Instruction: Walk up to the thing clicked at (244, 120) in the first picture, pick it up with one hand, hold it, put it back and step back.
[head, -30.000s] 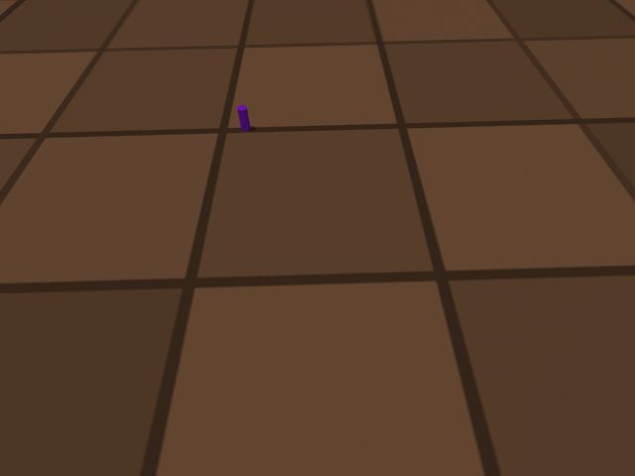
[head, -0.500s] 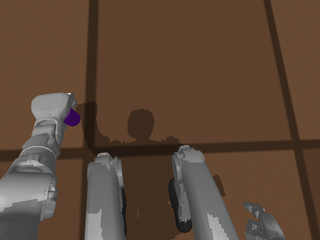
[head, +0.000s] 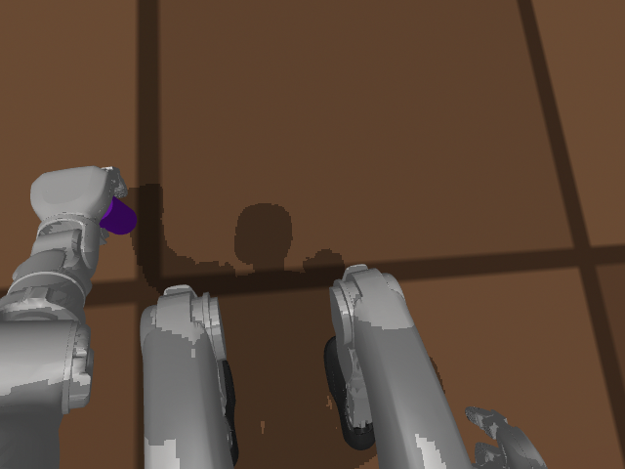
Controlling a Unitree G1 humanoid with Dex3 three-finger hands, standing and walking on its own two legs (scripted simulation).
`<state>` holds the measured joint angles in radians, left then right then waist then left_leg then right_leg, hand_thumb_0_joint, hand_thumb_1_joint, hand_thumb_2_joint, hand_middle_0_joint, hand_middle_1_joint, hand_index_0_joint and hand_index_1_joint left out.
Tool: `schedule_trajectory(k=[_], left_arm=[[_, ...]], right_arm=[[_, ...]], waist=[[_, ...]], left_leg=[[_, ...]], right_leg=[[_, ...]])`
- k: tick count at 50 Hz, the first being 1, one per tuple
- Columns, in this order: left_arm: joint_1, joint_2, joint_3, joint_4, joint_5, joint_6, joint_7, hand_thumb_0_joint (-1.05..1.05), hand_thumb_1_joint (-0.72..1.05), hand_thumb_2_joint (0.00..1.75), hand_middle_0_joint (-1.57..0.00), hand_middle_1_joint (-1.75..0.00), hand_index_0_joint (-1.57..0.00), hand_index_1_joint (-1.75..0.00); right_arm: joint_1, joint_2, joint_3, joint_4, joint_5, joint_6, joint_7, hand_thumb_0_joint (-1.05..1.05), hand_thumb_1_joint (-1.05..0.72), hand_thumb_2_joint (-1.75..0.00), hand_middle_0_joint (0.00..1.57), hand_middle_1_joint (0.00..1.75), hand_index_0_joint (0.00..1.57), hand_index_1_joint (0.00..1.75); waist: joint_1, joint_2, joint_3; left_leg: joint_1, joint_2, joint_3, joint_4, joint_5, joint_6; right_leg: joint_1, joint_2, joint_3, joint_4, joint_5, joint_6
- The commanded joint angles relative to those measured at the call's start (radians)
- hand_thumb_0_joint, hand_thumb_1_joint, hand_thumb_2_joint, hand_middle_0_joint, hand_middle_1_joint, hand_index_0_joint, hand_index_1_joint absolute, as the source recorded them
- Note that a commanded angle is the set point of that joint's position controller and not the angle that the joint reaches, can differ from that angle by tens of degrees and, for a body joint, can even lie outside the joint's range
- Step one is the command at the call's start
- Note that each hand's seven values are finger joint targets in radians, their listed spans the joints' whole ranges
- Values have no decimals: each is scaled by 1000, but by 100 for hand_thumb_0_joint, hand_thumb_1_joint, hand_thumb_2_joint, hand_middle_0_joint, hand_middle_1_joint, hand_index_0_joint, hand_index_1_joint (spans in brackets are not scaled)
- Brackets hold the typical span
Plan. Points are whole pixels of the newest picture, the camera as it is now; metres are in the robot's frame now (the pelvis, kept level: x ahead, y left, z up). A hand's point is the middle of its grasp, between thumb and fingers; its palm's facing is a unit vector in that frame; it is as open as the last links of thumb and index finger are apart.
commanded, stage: crouch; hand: left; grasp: from above
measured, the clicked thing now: (108, 212) +0.45 +0.26 -0.21
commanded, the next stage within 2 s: lower in 0.12 s
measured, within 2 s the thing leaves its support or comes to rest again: rests again in 1.26 s
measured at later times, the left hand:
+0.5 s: hand (107, 227) +0.43 +0.27 -0.22, palm faces -0.48 -0.08 -0.87, open 7.7 cm
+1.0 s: hand (119, 226) +0.44 +0.26 -0.26, palm faces -0.46 -0.10 -0.88, open 7.7 cm
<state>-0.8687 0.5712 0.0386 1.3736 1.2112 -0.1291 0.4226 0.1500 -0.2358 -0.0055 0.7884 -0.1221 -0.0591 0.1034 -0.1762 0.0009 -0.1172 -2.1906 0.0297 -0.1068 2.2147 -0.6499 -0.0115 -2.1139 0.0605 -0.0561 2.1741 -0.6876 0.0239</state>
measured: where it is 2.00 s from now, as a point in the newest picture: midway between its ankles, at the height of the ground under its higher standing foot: (288, 421)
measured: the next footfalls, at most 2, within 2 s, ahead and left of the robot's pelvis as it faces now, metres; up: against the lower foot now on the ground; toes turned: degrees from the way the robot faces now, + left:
none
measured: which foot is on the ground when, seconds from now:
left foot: down 0.00-1.00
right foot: down 0.00-1.00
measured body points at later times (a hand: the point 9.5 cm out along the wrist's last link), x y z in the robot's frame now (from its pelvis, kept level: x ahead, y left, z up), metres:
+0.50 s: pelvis +0.00 +0.00 -0.04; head +0.23 +0.06 +0.34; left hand +0.45 +0.27 -0.17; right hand +0.06 -0.27 -0.15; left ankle +0.09 +0.13 -0.35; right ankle +0.09 -0.12 -0.35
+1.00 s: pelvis +0.00 +0.00 -0.07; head +0.24 +0.06 +0.30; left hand +0.46 +0.26 -0.21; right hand +0.04 -0.27 -0.18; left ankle +0.09 +0.13 -0.35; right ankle +0.09 -0.12 -0.35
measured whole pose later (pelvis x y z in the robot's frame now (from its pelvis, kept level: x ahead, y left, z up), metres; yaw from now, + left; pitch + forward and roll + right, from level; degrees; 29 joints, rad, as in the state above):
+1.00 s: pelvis +0.00 +0.00 -0.07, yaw -3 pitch +32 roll -7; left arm -0.94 0.70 0.10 1.55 1.23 -0.17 0.50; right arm 0.13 -0.27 0.10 0.78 -0.18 -0.11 0.15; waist -0.25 -0.04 0.00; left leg -2.34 0.02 -0.17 2.45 -0.66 -0.03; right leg -2.26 0.08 -0.11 2.38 -0.69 0.02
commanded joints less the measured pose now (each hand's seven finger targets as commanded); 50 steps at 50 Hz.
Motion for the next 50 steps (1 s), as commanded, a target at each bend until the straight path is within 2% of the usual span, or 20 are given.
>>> schedule_trajectory(k=[1, 4, 5, 9, 12, 15, 17, 21, 22, 23, 28, 29, 33, 40, 42, 44, 45, 48, 49, 50], left_arm=[[-345, 246, 34, -118, 2, 1, 51, 0, 56, 57, -94, -59, -97, -56], [-383, 257, 27, -130, -2, 2, 50, 0, 55, 59, -93, -61, -95, -58], [-353, 240, 23, -90, -2, 6, 48, 0, 54, 60, -93, -61, -95, -59], [-360, 250, 21, -78, -19, 4, 44, 0, 54, 59, -93, -61, -95, -59], [-368, 262, 25, -87, -13, 1, 39, 0, 53, 62, -97, -56, -97, -55], [-341, 220, -5, -24, -14, -3, 30, 0, 55, 61, -97, -56, -98, -55], [-365, 248, 8, -27, -9, -13, 32, 0, 55, 61, -97, -56, -98, -56], [-360, 245, 12, -31, -6, -29, 43, 0, 59, 60, -99, -59, -101, -57], [-367, 269, 20, -41, 2, -34, 48, 0, 60, 59, -99, -60, -101, -58], [-363, 271, 33, -39, 4, -36, 57, 0, 59, 59, -99, -58, -101, -57], [-383, 314, 63, -89, 21, -48, 95, 0, 59, 58, -99, -56, -101, -55], [-354, 322, 73, -78, 25, -44, 103, 0, 59, 59, -100, -56, -101, -55], [-359, 312, 71, -46, 21, -28, 126, 0, 59, 60, -98, -59, -100, -58], [-356, 290, 37, 60, 5, -17, 119, 0, 56, 62, -98, -51, -98, -51], [-372, 334, 58, 25, 2, -30, 119, 0, 60, 59, -99, -54, -100, -52], [-358, 331, 56, 45, 2, -36, 111, 0, 61, 59, -101, -53, -102, -52], [-350, 349, 75, 39, 1, -43, 113, 0, 61, 60, -101, -52, -102, -52], [-326, 332, 68, 68, 8, -52, 117, 0, 62, 56, -99, -55, -101, -53], [-322, 379, 112, 58, 9, -56, 126, 0, 64, 57, -101, -55, -103, -53], [-325, 374, 103, 44, 15, -60, 129, 0, 63, 58, -102, -53, -103, -51]], right_arm=[[177, -232, -71, -24, 5, -12, -12, 0, -91, -91, 20, 30, 20, 30], [171, -236, -64, -23, 5, -13, -13, 0, -91, -91, 20, 30, 20, 30], [180, -234, -61, -21, 5, -14, -13, 0, -91, -91, 20, 30, 20, 30], [179, -225, -53, -18, 7, -15, -12, 0, -92, -91, 20, 30, 20, 30], [183, -234, -51, -13, 6, -14, -13, 0, -91, -90, 20, 30, 20, 30], [174, -229, -44, -9, 6, -13, -10, 0, -92, -91, 20, 30, 20, 30], [184, -240, -35, -14, 1, -14, -9, 0, -91, -90, 20, 30, 20, 30], [190, -242, -25, -9, -9, -21, -3, 0, -92, -90, 20, 30, 20, 30], [194, -246, -24, -6, -11, -22, 0, 0, -92, -90, 20, 30, 20, 30], [188, -249, -22, -9, -12, -23, 2, 0, -92, -90, 20, 30, 20, 30], [180, -256, -20, -11, -27, -28, 9, 0, -92, -90, 20, 30, 20, 30], [173, -259, -21, -14, -26, -26, 9, 0, -92, -90, 20, 30, 20, 30], [157, -263, -18, -17, -34, -30, 11, 0, -92, -90, 20, 30, 20, 30], [166, -269, 9, -7, -40, -42, 19, 0, -90, -90, 20, 30, 20, 30], [177, -276, 11, -5, -47, -50, 24, 0, -90, -90, 20, 30, 20, 30], [181, -279, 15, -10, -48, -56, 29, 0, -91, -90, 20, 30, 20, 30], [176, -282, 19, -14, -50, -55, 31, 0, -90, -90, 20, 30, 20, 30], [179, -280, 28, -15, -56, -58, 39, 0, -90, -90, 20, 30, 20, 30], [194, -288, 24, -10, -61, -58, 40, 0, -90, -90, 20, 30, 20, 30], [183, -284, 29, -14, -61, -57, 42, 0, -90, -90, 20, 30, 20, 30]], waist=[[-4, 242, -653], [-10, 242, -656], [-16, 221, -641], [-12, 196, -636], [-8, 200, -641], [-23, 184, -598], [-37, 162, -596], [-37, 197, -608], [-42, 201, -621], [-32, 222, -617], [-44, 274, -642], [-32, 281, -652], [-48, 281, -621], [-71, 224, -547], [-74, 226, -546], [-80, 226, -537], [-73, 224, -564], [-80, 213, -547], [-83, 223, -563], [-67, 242, -574]], left_leg=[[531, -16, 68, -229, 57, 33], [509, -17, 71, -211, 64, 37], [493, -19, 70, -207, 63, 38], [440, -21, 85, -177, 84, 44], [431, -22, 85, -166, 86, 43], [417, -21, 76, -154, 78, 40], [383, -22, 77, -127, 90, 46], [404, -19, 78, -99, 135, 41], [414, -17, 76, -89, 151, 42], [419, -20, 74, -92, 146, 37], [439, -15, 71, -67, 139, 32], [435, -15, 73, -67, 141, 31], [407, -13, 70, -54, 106, 34], [326, -16, 55, -30, 67, 40], [320, -14, 53, -13, 85, 40], [321, -13, 54, 2, 110, 39], [313, -13, 53, 6, 128, 40], [292, -14, 54, 23, 128, 41], [301, -11, 53, 28, 144, 41], [311, -11, 52, 24, 149, 37]], right_leg=[[234, 9, -63, -237, 127, -71], [230, 11, -64, -226, 140, -71], [231, 11, -66, -223, 140, -69], [266, 15, -60, -220, 157, -64], [255, 14, -63, -203, 159, -64], [223, 18, -73, -186, 152, -66], [243, 19, -73, -184, 170, -59], [247, 16, -81, -151, 216, -56], [253, 19, -84, -143, 236, -55], [231, 16, -86, -128, 226, -59], [211, 21, -96, -101, 223, -61], [215, 20, -95, -97, 223, -62], [172, 23, -100, -90, 195, -61], [160, 28, -114, -84, 156, -59], [173, 29, -118, -73, 169, -56], [179, 29, -122, -61, 195, -55], [210, 33, -120, -59, 215, -52], [220, 36, -121, -60, 219, -48], [238, 37, -123, -58, 237, -45], [236, 38, -123, -46, 240, -49]])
